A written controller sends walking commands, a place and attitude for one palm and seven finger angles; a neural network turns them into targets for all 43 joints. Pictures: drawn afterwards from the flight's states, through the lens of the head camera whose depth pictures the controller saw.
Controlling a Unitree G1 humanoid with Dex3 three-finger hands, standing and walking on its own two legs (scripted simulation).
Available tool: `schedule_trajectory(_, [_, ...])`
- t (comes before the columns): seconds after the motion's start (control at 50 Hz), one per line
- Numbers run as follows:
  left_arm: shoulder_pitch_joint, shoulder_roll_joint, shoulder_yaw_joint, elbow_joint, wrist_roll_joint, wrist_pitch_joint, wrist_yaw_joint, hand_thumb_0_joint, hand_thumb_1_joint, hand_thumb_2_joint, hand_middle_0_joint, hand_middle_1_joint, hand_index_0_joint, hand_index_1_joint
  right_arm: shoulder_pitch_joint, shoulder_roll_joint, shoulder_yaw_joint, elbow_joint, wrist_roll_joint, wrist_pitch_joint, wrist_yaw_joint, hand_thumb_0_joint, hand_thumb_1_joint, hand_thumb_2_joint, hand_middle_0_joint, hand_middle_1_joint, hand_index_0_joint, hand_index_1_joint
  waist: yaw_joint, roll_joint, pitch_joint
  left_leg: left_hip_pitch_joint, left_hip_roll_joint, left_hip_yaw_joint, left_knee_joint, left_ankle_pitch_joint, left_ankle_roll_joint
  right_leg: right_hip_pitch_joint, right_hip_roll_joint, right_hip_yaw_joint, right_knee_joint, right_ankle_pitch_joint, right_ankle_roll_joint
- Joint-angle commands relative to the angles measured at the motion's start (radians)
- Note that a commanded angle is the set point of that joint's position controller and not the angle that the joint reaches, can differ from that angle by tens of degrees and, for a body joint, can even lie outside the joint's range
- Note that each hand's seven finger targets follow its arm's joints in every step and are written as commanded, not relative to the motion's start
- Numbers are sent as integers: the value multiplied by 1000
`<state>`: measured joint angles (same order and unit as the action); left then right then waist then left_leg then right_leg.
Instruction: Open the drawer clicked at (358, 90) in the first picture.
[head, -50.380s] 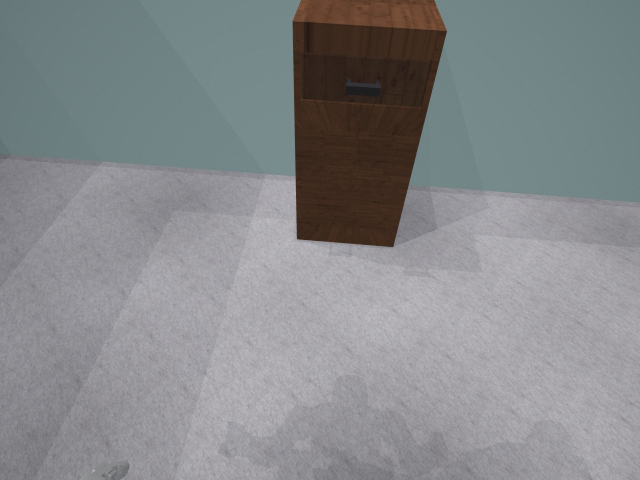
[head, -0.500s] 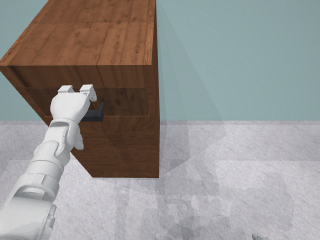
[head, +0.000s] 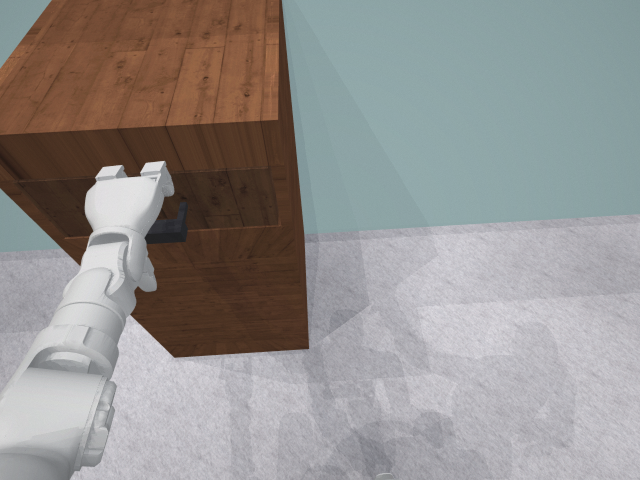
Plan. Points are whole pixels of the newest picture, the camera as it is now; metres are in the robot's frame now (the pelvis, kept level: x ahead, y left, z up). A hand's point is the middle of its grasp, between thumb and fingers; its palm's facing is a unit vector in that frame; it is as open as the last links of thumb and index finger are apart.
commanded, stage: move the hooked fingers above the handle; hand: left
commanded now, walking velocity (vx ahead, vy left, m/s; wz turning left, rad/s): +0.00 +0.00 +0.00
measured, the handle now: (154, 220) +0.50 +0.26 -0.01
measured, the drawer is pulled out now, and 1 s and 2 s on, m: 0.00 0.00 0.00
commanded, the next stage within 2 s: none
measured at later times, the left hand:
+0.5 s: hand (134, 240) +0.42 +0.25 +0.04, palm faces -0.11 +0.00 -0.99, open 13.8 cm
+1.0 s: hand (149, 249) +0.41 +0.23 +0.03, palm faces -0.12 -0.07 -0.99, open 13.8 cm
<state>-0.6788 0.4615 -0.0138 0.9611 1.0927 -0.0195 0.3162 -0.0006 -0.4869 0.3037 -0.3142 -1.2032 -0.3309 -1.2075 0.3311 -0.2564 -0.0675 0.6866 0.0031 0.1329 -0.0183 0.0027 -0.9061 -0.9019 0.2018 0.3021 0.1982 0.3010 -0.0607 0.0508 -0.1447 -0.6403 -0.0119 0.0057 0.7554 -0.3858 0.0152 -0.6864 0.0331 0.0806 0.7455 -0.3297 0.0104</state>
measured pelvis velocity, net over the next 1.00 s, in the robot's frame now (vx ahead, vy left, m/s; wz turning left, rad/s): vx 0.00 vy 0.01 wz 0.03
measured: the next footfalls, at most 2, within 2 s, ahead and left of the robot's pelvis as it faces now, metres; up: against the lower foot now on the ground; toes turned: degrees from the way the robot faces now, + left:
none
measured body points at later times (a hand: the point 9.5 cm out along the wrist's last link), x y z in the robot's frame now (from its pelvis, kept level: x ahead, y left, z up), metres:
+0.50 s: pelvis -0.01 +0.00 +0.00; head +0.06 -0.01 +0.45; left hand +0.42 +0.25 +0.09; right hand +0.07 -0.27 -0.13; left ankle -0.02 +0.11 -0.71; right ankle +0.01 -0.13 -0.71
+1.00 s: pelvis +0.00 +0.01 +0.00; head +0.06 +0.00 +0.45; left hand +0.41 +0.23 +0.09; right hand +0.07 -0.26 -0.12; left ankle -0.02 +0.11 -0.71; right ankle +0.01 -0.13 -0.71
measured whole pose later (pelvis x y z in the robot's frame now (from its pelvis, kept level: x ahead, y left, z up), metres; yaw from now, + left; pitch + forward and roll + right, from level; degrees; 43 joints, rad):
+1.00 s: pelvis +0.00 +0.01 +0.00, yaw +2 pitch +13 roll -1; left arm -0.58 0.46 -0.11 0.81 1.02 -0.13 0.18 0.00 -0.49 0.30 -0.32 -1.20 -0.32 -1.20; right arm 0.32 -0.24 -0.06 0.69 0.00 0.12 -0.06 0.00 -0.90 -0.90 0.20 0.30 0.20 0.30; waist -0.04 0.03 -0.13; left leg -0.58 -0.02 -0.03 0.73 -0.38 0.02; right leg -0.60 0.02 0.05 0.70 -0.33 0.02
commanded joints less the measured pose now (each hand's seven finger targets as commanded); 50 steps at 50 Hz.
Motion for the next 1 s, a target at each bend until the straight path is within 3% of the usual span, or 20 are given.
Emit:
schedule_trajectory(0.0, [-373, 179, -13, -220, -33, -20, -19, 0, -500, 300, -300, -1200, -300, -1200, 39, -147, -53, -110, 7, -31, -35, 0, -900, -900, 200, 300, 200, 300, -20, -109, -340, 188, -9, 30, -88, 357, 30, 286, 8, -72, -110, 330, -46])
schedule_trajectory(0.04, [-386, 219, 17, -275, -30, -67, -25, 0, -500, 300, -300, -1200, -300, -1200, 39, -147, -59, -100, 6, -39, -46, 0, -900, -900, 200, 300, 200, 300, -15, -72, -320, 226, -7, 21, -90, 343, 32, 249, 10, -67, -115, 294, -49])
schedule_trajectory(0.08, [-421, 196, -3, -341, -31, -108, -15, 0, -500, 300, -300, -1200, -300, -1200, 30, -136, -58, -103, 1, -49, -50, 0, -900, -900, 200, 300, 200, 300, -16, -14, -323, 257, -9, 16, -89, 343, 29, 223, 9, -67, -115, 268, -53])
schedule_trajectory(0.14, [-423, 275, 71, -314, -7, -131, 35, 0, -500, 300, -300, -1200, -300, -1200, 33, -136, -53, -83, -2, -53, -46, 0, -900, -900, 200, 300, 200, 300, -3, 27, -298, 241, -10, 2, -82, 338, 18, 183, 10, -77, -97, 234, -62])
schedule_trajectory(0.24, [-430, 300, 89, -200, 11, -42, 109, 0, -500, 300, -300, -1200, -300, -1200, 7, -141, -40, -78, 0, -48, -21, 0, -900, -900, 200, 300, 200, 300, 8, 37, -286, 174, -19, 11, -91, 280, 10, 175, 11, -90, -85, 189, -63])
schedule_trajectory(0.32, [-435, 244, 22, -98, -3, 37, 63, 0, -500, 300, -300, -1200, -300, -1200, 19, -147, -40, -85, 9, -43, -21, 0, -900, -900, 200, 300, 200, 300, -11, -41, -312, 163, -17, 27, -101, 265, 15, 217, 7, -85, -104, 214, -52])
schedule_trajectory(0.34, [-435, 265, 30, -113, -8, 38, 40, 0, -500, 300, -300, -1200, -300, -1200, 19, -152, -41, -92, 10, -42, -25, 0, -900, -900, 200, 300, 200, 300, -8, -44, -335, 175, -17, 32, -99, 272, 18, 237, 6, -79, -107, 232, -50])
schedule_trajectory(0.36, [-437, 222, -12, -112, -16, 37, 13, 0, -500, 300, -300, -1200, -300, -1200, 20, -150, -41, -102, 11, -41, -31, 0, -900, -900, 200, 300, 200, 300, -19, -58, -349, 186, -19, 34, -96, 276, 22, 248, 5, -75, -113, 247, -47])
schedule_trajectory(0.4, [-468, 146, -71, -167, -40, -3, -38, 0, -500, 300, -300, -1200, -300, -1200, 29, -145, -48, -105, 7, -49, -40, 0, -900, -900, 200, 300, 200, 300, -46, -69, -360, 228, -13, 28, -87, 296, 26, 239, 3, -74, -122, 263, -45])
schedule_trajectory(0.48, [-482, 196, -37, -256, -50, -110, -82, 0, -500, 300, -300, -1200, -300, -1200, 37, -144, -45, -101, 1, -54, -63, 0, -900, -900, 200, 300, 200, 300, -42, -62, -323, 225, -15, 15, -76, 279, 30, 208, -1, -64, -118, 244, -45])
schedule_trajectory(0.56, [-476, 269, 54, -305, -17, -180, -2, 0, -500, 300, -300, -1200, -300, -1200, 44, -133, -47, -88, -8, -60, -53, 0, -900, -900, 200, 300, 200, 300, -9, 49, -336, 227, -17, 1, -49, 350, 17, 154, 7, -75, -75, 250, -61])
schedule_trajectory(0.6, [-468, 379, 157, -274, 1, -163, 60, 0, -500, 300, -300, -1200, -300, -1200, 38, -141, -44, -77, -14, -53, -40, 0, -900, -900, 200, 300, 200, 300, 20, 51, -343, 174, -22, 0, -42, 357, 13, 170, 10, -79, -52, 251, -65])
schedule_trajectory(0.66, [-393, 397, 186, -216, 9, -83, 124, 0, -500, 300, -300, -1200, -300, -1200, 23, -139, -38, -83, -17, -41, -18, 0, -900, -900, 200, 300, 200, 300, 47, 37, -382, 136, -29, 19, -38, 388, 10, 222, 13, -84, -31, 307, -62])
schedule_trajectory(0.7, [-361, 375, 166, -167, 6, -23, 126, 0, -500, 300, -300, -1200, -300, -1200, 20, -144, -39, -85, -16, -30, -7, 0, -900, -900, 200, 300, 200, 300, 49, 31, -409, 133, -28, 30, -43, 419, 5, 261, 14, -87, -32, 350, -61])
schedule_trajectory(0.76, [-311, 313, 96, -137, -8, 39, 61, 0, -500, 300, -300, -1200, -300, -1200, 38, -153, -51, -96, 1, -22, -10, 0, -900, -900, 200, 300, 200, 300, 32, -49, -438, 159, -18, 46, -55, 434, 13, 316, 13, -77, -59, 405, -49])
schedule_trajectory(0.78, [-327, 246, 31, -156, -17, 43, 28, 0, -500, 300, -300, -1200, -300, -1200, 41, -153, -55, -101, 7, -23, -15, 0, -900, -900, 200, 300, 200, 300, 5, -61, -434, 187, -13, 44, -61, 431, 16, 308, 13, -78, -74, 402, -46])
schedule_trajectory(0.82, [-353, 124, -76, -260, -60, 11, -42, 0, -500, 300, -300, -1200, -300, -1200, 43, -155, -63, -105, 8, -31, -25, 0, -900, -900, 200, 300, 200, 300, -31, -69, -424, 265, -1, 32, -63, 458, 24, 280, 13, -74, -102, 393, -41])
schedule_trajectory(0.9, [-396, 120, -94, -410, -105, -115, -122, 0, -500, 300, -300, -1200, -300, -1200, 29, -146, -57, -98, -1, -41, -62, 0, -900, -900, 200, 300, 200, 300, -61, -85, -316, 297, -2, 8, -73, 403, 34, 226, 8, -70, -132, 324, -39])
schedule_trajectory(0.94, [-402, 206, -12, -413, -78, -176, -96, 0, -500, 300, -300, -1200, -300, -1200, 36, -140, -56, -81, -6, -45, -65, 0, -900, -900, 200, 300, 200, 300, -32, -23, -274, 291, -6, -6, -72, 395, 26, 177, 9, -75, -114, 283, -50])
schedule_trajectory(0.98, [-415, 273, 61, -427, -42, -209, -32, 0, -500, 300, -300, -1200, -300, -1200, 30, -131, -52, -80, -9, -45, -58, 0, -900, -900, 200, 300, 200, 300, -4, 51, -297, 291, -9, -16, -59, 427, 11, 149, 11, -85, -84, 267, -61])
